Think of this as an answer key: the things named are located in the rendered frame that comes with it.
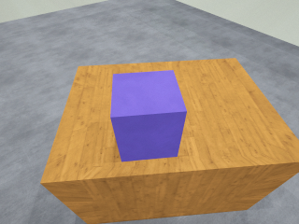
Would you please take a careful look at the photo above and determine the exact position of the pedestal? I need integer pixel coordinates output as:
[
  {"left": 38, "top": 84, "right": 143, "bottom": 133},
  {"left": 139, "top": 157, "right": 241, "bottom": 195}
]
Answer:
[{"left": 40, "top": 58, "right": 299, "bottom": 224}]

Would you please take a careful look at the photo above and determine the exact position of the carton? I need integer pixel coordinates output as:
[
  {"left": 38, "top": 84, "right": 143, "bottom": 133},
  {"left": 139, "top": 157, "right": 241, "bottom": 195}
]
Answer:
[{"left": 110, "top": 70, "right": 187, "bottom": 162}]

